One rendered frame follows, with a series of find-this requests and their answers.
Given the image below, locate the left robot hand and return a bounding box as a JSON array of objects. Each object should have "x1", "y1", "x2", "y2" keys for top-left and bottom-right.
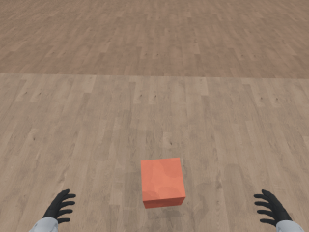
[{"x1": 42, "y1": 189, "x2": 76, "y2": 224}]

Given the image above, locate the left robot forearm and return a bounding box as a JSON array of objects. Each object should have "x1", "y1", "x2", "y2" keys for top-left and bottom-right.
[{"x1": 29, "y1": 217, "x2": 58, "y2": 232}]

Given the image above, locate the carton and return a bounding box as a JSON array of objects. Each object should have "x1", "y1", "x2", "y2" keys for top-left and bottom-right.
[{"x1": 140, "y1": 158, "x2": 186, "y2": 209}]

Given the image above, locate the right robot hand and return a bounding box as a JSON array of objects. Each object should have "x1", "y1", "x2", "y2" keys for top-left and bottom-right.
[{"x1": 253, "y1": 189, "x2": 292, "y2": 227}]

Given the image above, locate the right robot forearm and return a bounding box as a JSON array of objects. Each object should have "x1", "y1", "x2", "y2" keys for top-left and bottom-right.
[{"x1": 276, "y1": 220, "x2": 304, "y2": 232}]

